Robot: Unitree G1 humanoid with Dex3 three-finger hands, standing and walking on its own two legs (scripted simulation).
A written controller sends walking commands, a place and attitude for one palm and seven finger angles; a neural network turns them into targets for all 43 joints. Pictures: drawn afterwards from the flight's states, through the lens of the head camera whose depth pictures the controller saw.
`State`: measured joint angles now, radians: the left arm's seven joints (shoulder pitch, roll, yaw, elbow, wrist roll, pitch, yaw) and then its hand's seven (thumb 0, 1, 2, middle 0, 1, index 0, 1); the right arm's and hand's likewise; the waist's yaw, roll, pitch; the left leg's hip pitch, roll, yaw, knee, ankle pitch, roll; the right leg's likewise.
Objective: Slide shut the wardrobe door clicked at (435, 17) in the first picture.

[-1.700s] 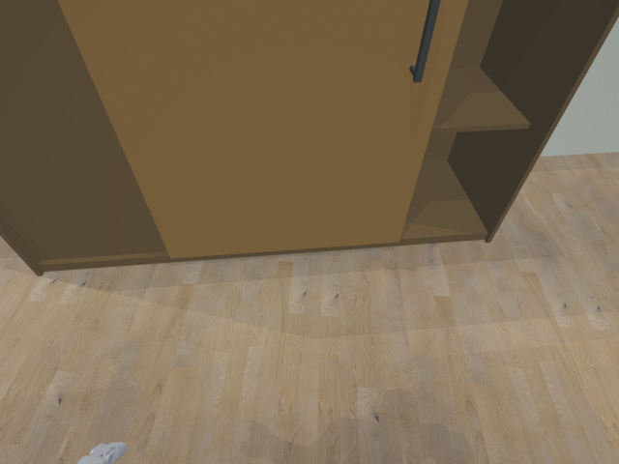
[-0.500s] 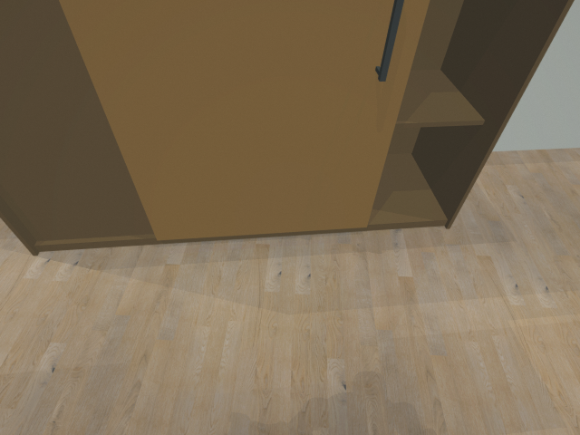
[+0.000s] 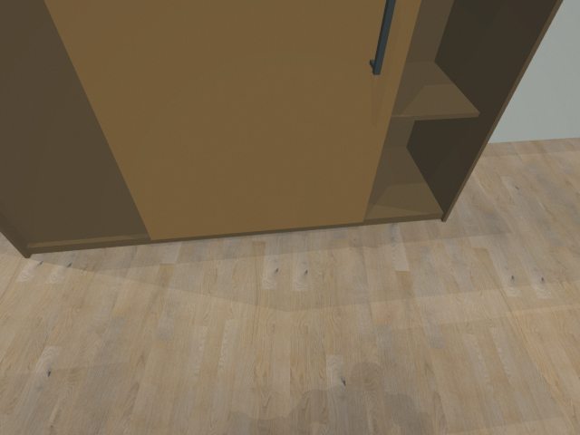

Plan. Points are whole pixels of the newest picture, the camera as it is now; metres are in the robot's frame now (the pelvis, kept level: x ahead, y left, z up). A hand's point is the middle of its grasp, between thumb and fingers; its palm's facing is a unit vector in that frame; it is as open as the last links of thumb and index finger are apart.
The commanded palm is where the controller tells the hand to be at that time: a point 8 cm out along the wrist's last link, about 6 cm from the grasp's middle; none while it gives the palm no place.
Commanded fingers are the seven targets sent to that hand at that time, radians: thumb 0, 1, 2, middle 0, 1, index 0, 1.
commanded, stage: walk to a spot facing it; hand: left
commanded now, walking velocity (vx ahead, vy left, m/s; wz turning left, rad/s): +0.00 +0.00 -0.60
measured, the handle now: (386, 9) +1.07 -0.17 +0.17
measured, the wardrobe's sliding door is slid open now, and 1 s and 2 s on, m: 0.40 0.40 0.40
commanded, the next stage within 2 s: none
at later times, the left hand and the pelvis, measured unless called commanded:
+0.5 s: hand out of the picture +0.04 +0.15 -0.16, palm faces -0.19 -0.95 -0.25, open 7.4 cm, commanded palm none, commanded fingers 0.00 0.90 0.90 -0.20 -0.30 -0.20 -0.30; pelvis -0.03 -0.04 +0.00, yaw -15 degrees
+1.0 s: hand (189, 414) +0.18 +0.18 -0.17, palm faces -0.47 -0.86 -0.20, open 7.4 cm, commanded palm none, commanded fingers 0.00 0.90 0.90 -0.20 -0.30 -0.20 -0.30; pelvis +0.01 +0.02 +0.00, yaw -32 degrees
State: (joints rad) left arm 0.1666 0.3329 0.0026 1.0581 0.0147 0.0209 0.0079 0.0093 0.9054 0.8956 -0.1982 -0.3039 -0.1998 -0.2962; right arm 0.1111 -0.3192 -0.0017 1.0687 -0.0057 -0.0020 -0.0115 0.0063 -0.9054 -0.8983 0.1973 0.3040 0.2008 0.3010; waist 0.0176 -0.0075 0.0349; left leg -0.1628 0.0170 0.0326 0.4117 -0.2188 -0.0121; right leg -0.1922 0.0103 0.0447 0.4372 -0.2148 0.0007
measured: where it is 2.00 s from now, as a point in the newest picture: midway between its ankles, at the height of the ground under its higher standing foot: outside the picture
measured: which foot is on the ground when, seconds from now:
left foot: down 0.00-0.24, up 0.26-0.76, down 0.78-1.00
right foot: down 0.00-0.78, up 0.80-1.00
